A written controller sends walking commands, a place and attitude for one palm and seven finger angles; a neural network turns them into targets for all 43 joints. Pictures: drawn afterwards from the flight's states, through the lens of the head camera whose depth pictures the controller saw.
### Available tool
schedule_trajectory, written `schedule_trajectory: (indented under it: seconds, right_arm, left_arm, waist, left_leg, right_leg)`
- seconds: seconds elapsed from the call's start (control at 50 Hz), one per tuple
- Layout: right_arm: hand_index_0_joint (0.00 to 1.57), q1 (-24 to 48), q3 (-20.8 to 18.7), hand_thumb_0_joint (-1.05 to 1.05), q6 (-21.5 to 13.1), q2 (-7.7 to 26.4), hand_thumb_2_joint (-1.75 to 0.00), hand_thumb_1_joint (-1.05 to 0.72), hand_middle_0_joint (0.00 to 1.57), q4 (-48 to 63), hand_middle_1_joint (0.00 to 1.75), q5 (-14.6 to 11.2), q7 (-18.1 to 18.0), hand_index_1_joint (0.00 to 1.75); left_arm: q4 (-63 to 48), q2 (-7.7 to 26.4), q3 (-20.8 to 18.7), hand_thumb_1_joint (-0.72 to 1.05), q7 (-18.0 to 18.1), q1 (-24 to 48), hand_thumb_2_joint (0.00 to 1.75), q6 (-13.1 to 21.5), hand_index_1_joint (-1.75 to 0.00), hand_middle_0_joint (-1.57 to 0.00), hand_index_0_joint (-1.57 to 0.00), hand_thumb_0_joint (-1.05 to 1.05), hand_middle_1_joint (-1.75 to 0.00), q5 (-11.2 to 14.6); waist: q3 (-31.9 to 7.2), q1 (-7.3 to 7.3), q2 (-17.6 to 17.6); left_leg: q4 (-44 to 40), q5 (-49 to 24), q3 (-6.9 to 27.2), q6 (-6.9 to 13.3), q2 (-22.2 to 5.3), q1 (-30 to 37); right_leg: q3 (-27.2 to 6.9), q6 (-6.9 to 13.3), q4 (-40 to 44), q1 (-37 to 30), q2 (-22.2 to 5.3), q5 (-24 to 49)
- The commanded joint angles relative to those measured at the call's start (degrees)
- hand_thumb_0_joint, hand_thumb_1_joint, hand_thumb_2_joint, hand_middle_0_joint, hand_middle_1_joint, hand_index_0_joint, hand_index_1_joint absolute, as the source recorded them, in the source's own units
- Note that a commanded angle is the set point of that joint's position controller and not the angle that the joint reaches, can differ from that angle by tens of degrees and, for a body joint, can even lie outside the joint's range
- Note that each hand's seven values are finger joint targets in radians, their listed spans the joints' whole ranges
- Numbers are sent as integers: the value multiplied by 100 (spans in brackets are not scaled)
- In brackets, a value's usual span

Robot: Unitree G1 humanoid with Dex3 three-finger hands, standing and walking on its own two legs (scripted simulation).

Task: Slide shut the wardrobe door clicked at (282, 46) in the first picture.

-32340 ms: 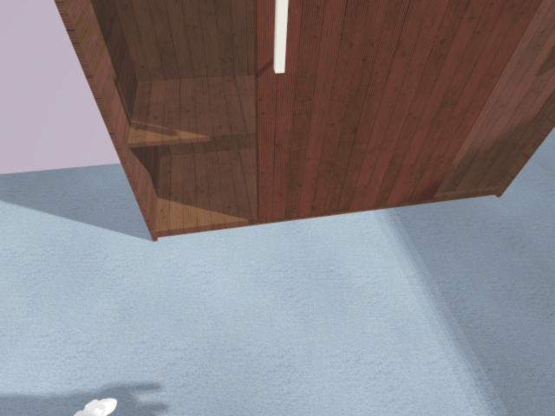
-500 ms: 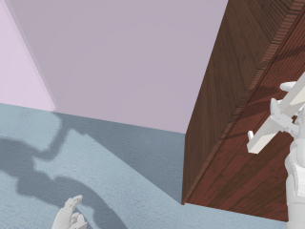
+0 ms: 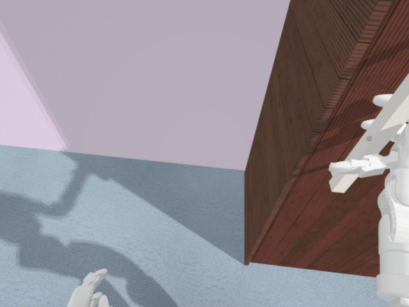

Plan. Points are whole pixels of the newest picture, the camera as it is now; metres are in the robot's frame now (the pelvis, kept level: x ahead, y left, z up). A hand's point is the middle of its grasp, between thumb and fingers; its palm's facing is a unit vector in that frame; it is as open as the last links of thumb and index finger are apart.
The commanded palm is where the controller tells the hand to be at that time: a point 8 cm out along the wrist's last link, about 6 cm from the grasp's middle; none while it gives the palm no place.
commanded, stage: loosen the grip on the handle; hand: right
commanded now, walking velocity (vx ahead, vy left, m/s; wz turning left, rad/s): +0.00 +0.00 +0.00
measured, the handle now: (371, 128) +0.39 -0.28 +0.18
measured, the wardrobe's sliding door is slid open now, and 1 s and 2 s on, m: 0.00 0.00 0.00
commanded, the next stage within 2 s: slip the hand off the handle in 0.04 s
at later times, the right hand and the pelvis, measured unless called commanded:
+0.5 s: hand (394, 146) +0.35 -0.30 +0.18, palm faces +0.48 +0.85 -0.24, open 14.7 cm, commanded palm +0.31 -0.34 +0.18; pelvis +0.00 -0.01 +0.00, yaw +0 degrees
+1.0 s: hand out of the picture +0.32 -0.33 +0.17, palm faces +0.47 +0.85 -0.23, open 14.7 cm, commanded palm +0.26 -0.37 +0.18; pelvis +0.00 -0.01 +0.00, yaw +1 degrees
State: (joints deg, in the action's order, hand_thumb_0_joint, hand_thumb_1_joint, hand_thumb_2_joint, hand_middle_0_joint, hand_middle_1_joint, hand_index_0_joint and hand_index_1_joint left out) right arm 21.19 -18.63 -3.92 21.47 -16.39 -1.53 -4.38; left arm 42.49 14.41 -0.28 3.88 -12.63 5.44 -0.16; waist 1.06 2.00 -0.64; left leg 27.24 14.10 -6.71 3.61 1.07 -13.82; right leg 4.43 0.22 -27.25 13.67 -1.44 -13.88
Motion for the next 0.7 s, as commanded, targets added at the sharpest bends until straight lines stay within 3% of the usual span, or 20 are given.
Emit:
schedule_trajectory:
  seconds: [0.0, 0.04, 0.1, 0.14, 0.2, 0.26, 0.28, 0.36, 0.4, 0.46, 0.56, 0.6, 0.68]
  right_arm:
    - [25, 1849, -301, 0, -161, 1293, -20, 55, 25, 1345, 115, -32, -145, 115]
    - [25, 1709, -317, 0, -137, 1278, -20, 55, 25, 1368, 115, -44, -182, 115]
    - [25, 1619, -279, 0, -170, 1197, -20, 55, 25, 1681, 115, -25, -248, 115]
    - [25, 1253, -589, 0, -158, 1450, -20, 55, 25, 1391, 115, -24, -278, 115]
    - [25, 1419, -741, 0, -202, 1640, -20, 55, 25, 1406, 115, 3, -263, 115]
    - [25, 1550, -916, 0, -307, 1839, -20, 55, 25, 1557, 115, 16, -241, 115]
    - [25, 1353, -826, 0, -308, 1733, -20, 55, 25, 1446, 115, 12, -192, 115]
    - [25, 1720, -586, 0, -405, 1666, -20, 55, 25, 1150, 115, -17, 30, 115]
    - [25, 1868, -664, 0, -465, 1809, -20, 55, 25, 1052, 115, -51, 123, 115]
    - [25, 1973, -553, 0, -552, 1731, -20, 55, 25, 1020, 115, -96, 233, 115]
    - [25, 1917, -925, 0, -633, 2100, -20, 55, 25, 686, 115, -189, 315, 115]
    - [25, 2006, -1100, 0, -658, 2344, -20, 55, 25, 444, 115, -193, 342, 115]
    - [25, 1881, -1237, 0, -685, 2483, -20, 55, 25, 269, 115, -223, 405, 115]
  left_arm:
    - [-849, 690, -220, 90, 62, 400, 90, 196, -30, -20, -20, 0, -30, 56]
    - [-861, 700, -209, 90, 83, 440, 90, 161, -30, -20, -20, 0, -30, 58]
    - [-894, 665, -220, 90, 80, 465, 90, 139, -30, -20, -20, 0, -30, 64]
    - [-865, 710, -218, 90, 105, 452, 90, 95, -30, -20, -20, 0, -30, 56]
    - [-893, 653, -195, 90, 140, 507, 90, 59, -30, -20, -20, 0, -30, 69]
    - [-897, 639, -201, 90, 166, 506, 90, 42, -30, -20, -20, 0, -30, 53]
    - [-901, 615, -186, 90, 169, 526, 90, 36, -30, -20, -20, 0, -30, 58]
    - [-855, 668, -172, 90, 209, 471, 90, 80, -30, -20, -20, 0, -30, 101]
    - [-826, 709, -197, 90, 235, 408, 90, 106, -30, -20, -20, 0, -30, 109]
    - [-825, 707, -195, 90, 238, 363, 90, 137, -30, -20, -20, 0, -30, 130]
    - [-788, 760, -190, 90, 245, 283, 90, 135, -30, -20, -20, 0, -30, 145]
    - [-746, 784, -191, 90, 258, 244, 90, 130, -30, -20, -20, 0, -30, 166]
    - [-784, 802, -192, 90, 245, 180, 90, 121, -30, -20, -20, 0, -30, 165]
  waist:
    - [-1615, -48, -78]
    - [-1511, -55, 83]
    - [-1667, -17, -1]
    - [-1444, 35, 209]
    - [-1421, 54, 74]
    - [-1655, 72, -125]
    - [-1546, 80, -169]
    - [-1182, -116, -158]
    - [-1319, -123, -183]
    - [-1478, -140, -305]
    - [-1523, -66, -100]
    - [-1371, -77, -121]
    - [-1476, -32, -173]
  left_leg:
    - [-342, -1493, 655, -368, -197, 546]
    - [-325, -1574, 657, -388, -195, 540]
    - [-279, -1693, 603, -380, -165, 589]
    - [-286, -1655, 608, -389, -162, 571]
    - [-315, -1522, 637, -394, -171, 579]
    - [-280, -1630, 660, -375, -162, 693]
    - [-280, -1652, 653, -380, -157, 669]
    - [-377, -1130, 616, -382, -135, 273]
    - [-368, -1008, 610, -361, -119, 243]
    - [-330, -981, 594, -330, -107, 210]
    - [-278, -1055, 609, -342, -125, 294]
    - [-293, -933, 621, -346, -119, 209]
    - [-229, -969, 623, -344, -120, 267]
  right_leg:
    - [-288, 149, 122, -486, 138, 1238]
    - [-300, 150, 106, -432, 128, 1269]
    - [-298, 155, 112, -573, 119, 1432]
    - [-296, 153, 123, -394, 115, 1352]
    - [-256, 154, 161, -378, 117, 1250]
    - [-248, 157, 138, -462, 114, 1371]
    - [-234, 161, 152, -457, 109, 1363]
    - [-290, 164, 162, -381, 103, 1001]
    - [-330, 160, 154, -420, 101, 937]
    - [-382, 153, 123, -486, 104, 961]
    - [-381, 145, 98, -281, 106, 957]
    - [-383, 143, 101, -168, 108, 833]
    - [-372, 141, 67, -83, 118, 844]
